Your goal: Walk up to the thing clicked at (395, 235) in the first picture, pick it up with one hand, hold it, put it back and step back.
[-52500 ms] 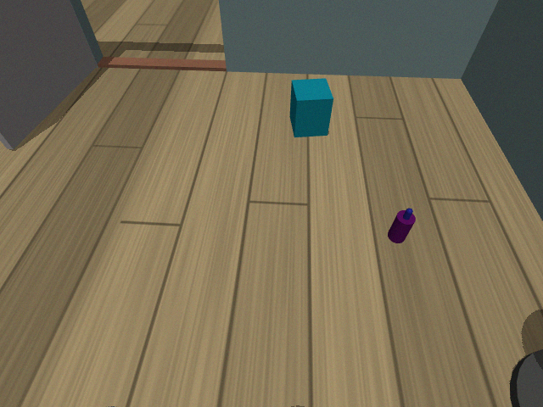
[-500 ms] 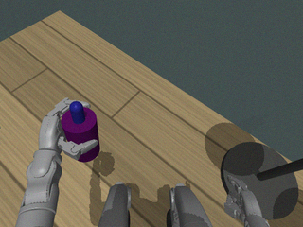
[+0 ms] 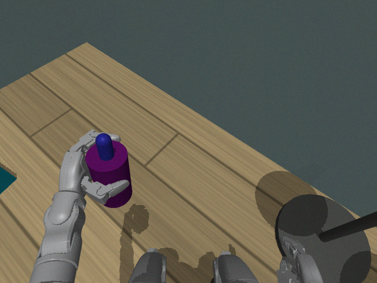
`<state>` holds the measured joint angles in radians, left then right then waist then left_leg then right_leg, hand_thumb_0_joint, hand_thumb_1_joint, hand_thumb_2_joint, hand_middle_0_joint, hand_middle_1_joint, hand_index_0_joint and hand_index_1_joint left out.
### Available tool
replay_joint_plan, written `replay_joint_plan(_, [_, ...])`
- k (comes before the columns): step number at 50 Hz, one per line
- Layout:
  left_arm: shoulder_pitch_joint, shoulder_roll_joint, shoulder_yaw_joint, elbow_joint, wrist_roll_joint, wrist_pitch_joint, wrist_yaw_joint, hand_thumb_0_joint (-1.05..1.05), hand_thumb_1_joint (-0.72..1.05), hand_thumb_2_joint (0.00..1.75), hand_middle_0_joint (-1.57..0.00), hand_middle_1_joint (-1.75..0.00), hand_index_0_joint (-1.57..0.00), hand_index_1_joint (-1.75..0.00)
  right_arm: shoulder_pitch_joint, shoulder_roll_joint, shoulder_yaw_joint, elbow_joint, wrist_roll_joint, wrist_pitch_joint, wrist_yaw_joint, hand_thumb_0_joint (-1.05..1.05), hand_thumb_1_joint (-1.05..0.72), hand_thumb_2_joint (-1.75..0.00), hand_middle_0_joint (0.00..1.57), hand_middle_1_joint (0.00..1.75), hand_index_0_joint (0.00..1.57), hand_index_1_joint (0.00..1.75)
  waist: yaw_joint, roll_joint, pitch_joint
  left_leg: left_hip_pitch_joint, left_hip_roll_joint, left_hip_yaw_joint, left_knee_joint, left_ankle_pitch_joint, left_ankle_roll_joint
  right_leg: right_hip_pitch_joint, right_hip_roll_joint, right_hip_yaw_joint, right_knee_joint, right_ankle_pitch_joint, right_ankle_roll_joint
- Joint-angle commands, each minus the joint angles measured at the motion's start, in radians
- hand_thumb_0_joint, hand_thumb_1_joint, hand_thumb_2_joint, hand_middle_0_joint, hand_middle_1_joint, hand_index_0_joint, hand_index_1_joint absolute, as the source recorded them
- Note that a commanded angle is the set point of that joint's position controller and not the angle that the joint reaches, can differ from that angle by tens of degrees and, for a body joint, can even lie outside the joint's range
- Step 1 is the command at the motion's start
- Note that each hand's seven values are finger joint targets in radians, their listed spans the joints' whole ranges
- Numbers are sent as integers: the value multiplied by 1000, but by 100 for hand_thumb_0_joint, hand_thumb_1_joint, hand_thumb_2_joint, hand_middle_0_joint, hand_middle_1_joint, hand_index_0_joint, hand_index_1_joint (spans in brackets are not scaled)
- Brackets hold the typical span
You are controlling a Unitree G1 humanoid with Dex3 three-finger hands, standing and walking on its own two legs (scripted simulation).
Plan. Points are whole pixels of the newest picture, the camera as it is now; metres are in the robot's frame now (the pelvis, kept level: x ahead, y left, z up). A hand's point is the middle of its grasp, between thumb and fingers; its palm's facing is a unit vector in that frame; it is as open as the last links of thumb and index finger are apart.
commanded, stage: lift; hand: left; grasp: from the side
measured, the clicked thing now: (110, 168) +0.33 +0.17 +0.03
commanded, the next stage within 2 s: hold in 0.46 s
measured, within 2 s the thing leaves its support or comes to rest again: neither
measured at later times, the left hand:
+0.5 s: hand (111, 154) +0.34 +0.16 +0.07, palm faces -0.06 -1.00 +0.01, open 10.9 cm
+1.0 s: hand (109, 151) +0.34 +0.16 +0.09, palm faces -0.04 -1.00 +0.00, open 10.9 cm
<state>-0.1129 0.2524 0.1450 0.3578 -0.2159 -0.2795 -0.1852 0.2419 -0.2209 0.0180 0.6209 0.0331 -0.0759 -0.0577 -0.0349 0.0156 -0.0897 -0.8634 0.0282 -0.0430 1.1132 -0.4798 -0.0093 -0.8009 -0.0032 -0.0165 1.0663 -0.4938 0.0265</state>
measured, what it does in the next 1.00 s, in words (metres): stands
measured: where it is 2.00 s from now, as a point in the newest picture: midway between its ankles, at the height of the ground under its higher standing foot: outside the picture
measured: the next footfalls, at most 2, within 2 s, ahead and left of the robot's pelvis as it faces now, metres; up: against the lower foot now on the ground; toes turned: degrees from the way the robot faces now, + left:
none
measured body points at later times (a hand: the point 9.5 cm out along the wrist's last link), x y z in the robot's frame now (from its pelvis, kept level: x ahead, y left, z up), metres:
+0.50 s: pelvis +0.02 -0.01 +0.03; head +0.07 +0.00 +0.47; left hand +0.34 +0.21 +0.07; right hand +0.15 -0.26 -0.08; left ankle +0.04 +0.12 -0.66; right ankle +0.02 -0.14 -0.66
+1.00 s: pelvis +0.02 -0.01 +0.04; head +0.06 +0.00 +0.49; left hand +0.34 +0.21 +0.09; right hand +0.15 -0.25 -0.06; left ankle +0.04 +0.12 -0.66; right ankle +0.02 -0.14 -0.66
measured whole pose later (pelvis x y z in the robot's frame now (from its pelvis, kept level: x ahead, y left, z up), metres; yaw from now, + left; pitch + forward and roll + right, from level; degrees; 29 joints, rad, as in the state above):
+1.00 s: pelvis +0.02 -0.01 +0.04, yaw +0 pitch +6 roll -1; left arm -0.14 0.23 0.14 0.45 -0.21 -0.31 -0.21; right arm 0.23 -0.22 0.01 0.65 0.02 -0.04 -0.06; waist -0.02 0.01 -0.03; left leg -0.57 0.03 -0.03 0.87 -0.41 -0.02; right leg -0.52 0.00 -0.01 0.84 -0.42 0.02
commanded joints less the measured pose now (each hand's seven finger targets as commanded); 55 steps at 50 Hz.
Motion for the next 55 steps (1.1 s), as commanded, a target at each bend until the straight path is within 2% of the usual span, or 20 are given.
replay_joint_plan(1, [-327, 162, 88, -262, -30, -114, -12, 0, 11, 128, -124, -142, -126, -142, -7, -146, -58, -108, 1, -42, -9, 0, -89, -90, 20, 30, 20, 30, 4, 82, -316, 311, -9, -3, -223, 172, 5, 117, 24, -29, -174, 210, -45])
replay_joint_plan(2, [-323, 148, 64, -262, -25, -118, -17, 0, 10, 127, -123, -142, -125, -142, -14, -143, -54, -114, 1, -41, -10, 0, -89, -90, 20, 30, 20, 30, -1, 67, -318, 322, -10, 2, -228, 178, 6, 139, 22, -25, -187, 219, -44])
replay_joint_plan(6, [-284, 146, 78, -226, -33, -115, -28, 0, 10, 124, -122, -139, -123, -139, -9, -142, -55, -108, -3, -36, -14, 0, -89, -89, 20, 30, 20, 30, 0, 37, -332, 330, -15, 18, -226, 248, 14, 226, 21, -15, -216, 302, -37])
replay_joint_plan(13, [-335, 141, 80, -203, -40, -130, -46, 0, 14, 129, -121, -140, -123, -141, -16, -146, -57, -97, -3, -30, -10, 0, -88, -89, 20, 30, 20, 30, 2, 47, -283, 358, -12, 19, -266, 241, 10, 229, 22, -16, -243, 288, -40])
replay_joint_plan(21, [-337, 141, 82, -197, -45, -135, -59, 0, 15, 127, -122, -140, -124, -140, -10, -149, -58, -89, -8, -24, -16, 0, -88, -90, 20, 30, 20, 30, -1, 19, -327, 420, -15, 28, -270, 350, 17, 314, 19, -5, -271, 408, -31])
replay_joint_plan(23, [-345, 139, 81, -174, -37, -136, -59, 0, 15, 128, -122, -140, -123, -140, -19, -148, -60, -86, -8, -21, -15, 0, -88, -90, 20, 30, 20, 30, 0, 28, -284, 419, -12, 23, -290, 319, 13, 288, 20, -9, -277, 366, -35])
replay_joint_plan(24, [-358, 144, 88, -188, -38, -139, -57, 0, 13, 128, -122, -140, -123, -141, -13, -143, -59, -82, -12, -17, -15, 0, -88, -90, 20, 30, 20, 30, 3, 36, -306, 425, -12, 25, -285, 331, 13, 297, 21, -10, -278, 372, -35])
replay_joint_plan(28, [-333, 124, 84, -161, -41, -138, -53, 0, 18, 131, -124, -143, -126, -144, -25, -148, -60, -90, -9, -16, -12, 0, -88, -90, 20, 30, 20, 30, 7, 23, -271, 424, -13, 25, -309, 315, 12, 309, 20, -12, -292, 358, -36])
replay_joint_plan(29, [-343, 133, 86, -159, -39, -137, -54, 0, 17, 123, -126, -142, -128, -141, -20, -150, -62, -85, -9, -14, -13, 0, -90, -90, 20, 30, 20, 30, 11, 32, -280, 434, -13, 27, -312, 315, 12, 309, 20, -10, -296, 357, -37])
replay_joint_plan(30, [-356, 125, 73, -171, -37, -141, -55, 0, 17, 121, -125, -139, -126, -139, -32, -145, -58, -92, -9, -12, -12, 0, -89, -90, 20, 30, 20, 30, 9, 38, -261, 434, -14, 27, -319, 305, 10, 308, 19, -11, -302, 345, -37])
replay_joint_plan(31, [-351, 138, 83, -180, -34, -142, -53, 0, 16, 121, -124, -139, -126, -139, -30, -148, -61, -91, -9, -11, -13, 0, -90, -90, 20, 30, 20, 30, 16, 27, -266, 435, -15, 24, -325, 301, 9, 320, 21, -14, -304, 342, -37])
replay_joint_plan(33, [-340, 116, 65, -169, -32, -137, -52, 0, 18, 120, -124, -139, -126, -138, -26, -143, -60, -91, -11, -10, -12, 0, -90, -90, 20, 30, 20, 30, 5, 24, -281, 455, -15, 32, -315, 338, 13, 335, 19, -8, -310, 384, -32])
replay_joint_plan(36, [-354, 137, 84, -205, -35, -140, -45, 0, 17, 119, -124, -138, -125, -138, -23, -141, -59, -88, -13, -9, -14, 0, -90, -90, 20, 30, 20, 30, 9, 29, -318, 476, -17, 34, -312, 381, 15, 364, 19, -6, -314, 428, -30])
replay_joint_plan(39, [-353, 119, 68, -204, -32, -137, -37, 0, 18, 121, -124, -139, -125, -139, -23, -140, -58, -85, -13, -9, -13, 0, -90, -90, 20, 30, 20, 30, 11, 25, -296, 478, -15, 34, -324, 386, 15, 365, 19, -7, -317, 431, -31])
replay_joint_plan(42, [-376, 120, 65, -188, -27, -137, -36, 0, 21, 122, -124, -140, -126, -139, -27, -150, -65, -81, -11, -9, -10, 0, -89, -90, 20, 30, 20, 30, -1, 26, -247, 481, -10, 23, -351, 334, 10, 332, 24, -16, -324, 363, -36])
replay_joint_plan(43, [-378, 123, 65, -197, -22, -137, -33, 0, 20, 122, -125, -140, -126, -140, -30, -139, -59, -83, -11, -7, -10, 0, -90, -90, 20, 30, 20, 30, 8, 32, -242, 480, -11, 23, -356, 323, 9, 338, 22, -17, -331, 355, -36])
replay_joint_plan(51, [-364, 124, 58, -212, -22, -125, -34, 0, 19, 121, -123, -139, -125, -139, -35, -136, -56, -86, -12, -5, -10, 0, -89, -90, 20, 30, 20, 30, 12, 34, -275, 501, -18, 36, -362, 359, 12, 394, 16, -8, -356, 407, -32])
replay_joint_plan(53, [-369, 116, 56, -187, -19, -120, -31, 0, 19, 122, -124, -140, -126, -140, -35, -137, -57, -86, -13, -5, -12, 0, -89, -90, 20, 30, 20, 30, 3, 10, -259, 495, -16, 33, -367, 346, 13, 392, 19, -9, -359, 396, -30])
replay_joint_plan(54, [-397, 102, 48, -178, -23, -120, -29, 0, 19, 122, -124, -140, -126, -140, -41, -140, -57, -85, -12, -9, -9, 0, -89, -90, 20, 30, 20, 30, -3, 13, -215, 484, -13, 31, -379, 312, 11, 368, 20, -11, -359, 362, -33])
replay_joint_plan(55, [-425, 125, 66, -196, -24, -128, -28, 0, 20, 123, -124, -141, -126, -140, -42, -135, -55, -78, -12, -9, -9, 0, -89, -90, 20, 30, 20, 30, 5, 23, -219, 480, -14, 29, -382, 296, 11, 373, 19, -13, -362, 345, -33])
